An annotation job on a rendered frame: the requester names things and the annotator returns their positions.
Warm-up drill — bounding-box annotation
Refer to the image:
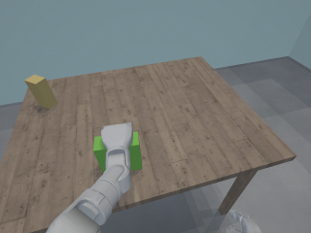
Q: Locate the robot right hand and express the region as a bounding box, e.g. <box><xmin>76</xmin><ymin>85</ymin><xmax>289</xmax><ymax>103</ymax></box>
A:
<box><xmin>226</xmin><ymin>209</ymin><xmax>262</xmax><ymax>233</ymax></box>

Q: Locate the robot left hand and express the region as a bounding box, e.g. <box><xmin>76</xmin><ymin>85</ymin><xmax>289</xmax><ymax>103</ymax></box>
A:
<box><xmin>101</xmin><ymin>122</ymin><xmax>133</xmax><ymax>150</ymax></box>

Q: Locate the robot left forearm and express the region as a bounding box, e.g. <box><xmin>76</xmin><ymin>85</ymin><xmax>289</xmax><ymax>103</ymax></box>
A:
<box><xmin>46</xmin><ymin>146</ymin><xmax>132</xmax><ymax>233</ymax></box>

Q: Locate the robot left upper arm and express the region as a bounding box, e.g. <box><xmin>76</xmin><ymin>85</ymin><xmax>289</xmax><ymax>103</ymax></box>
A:
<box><xmin>50</xmin><ymin>207</ymin><xmax>102</xmax><ymax>233</ymax></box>

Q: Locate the sponge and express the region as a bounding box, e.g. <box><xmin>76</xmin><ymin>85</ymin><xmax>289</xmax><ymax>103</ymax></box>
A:
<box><xmin>93</xmin><ymin>131</ymin><xmax>143</xmax><ymax>174</ymax></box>

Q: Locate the table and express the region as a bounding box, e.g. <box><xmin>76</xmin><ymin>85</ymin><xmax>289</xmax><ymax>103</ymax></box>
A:
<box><xmin>0</xmin><ymin>56</ymin><xmax>297</xmax><ymax>233</ymax></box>

